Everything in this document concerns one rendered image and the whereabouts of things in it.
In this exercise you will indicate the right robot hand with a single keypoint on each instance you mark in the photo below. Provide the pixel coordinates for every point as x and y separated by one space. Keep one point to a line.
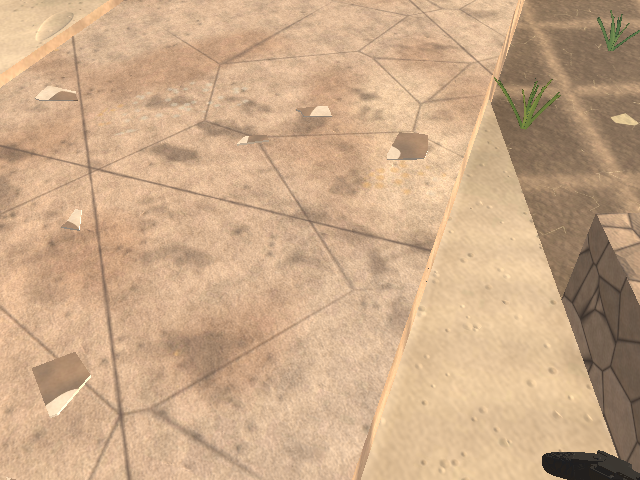
588 466

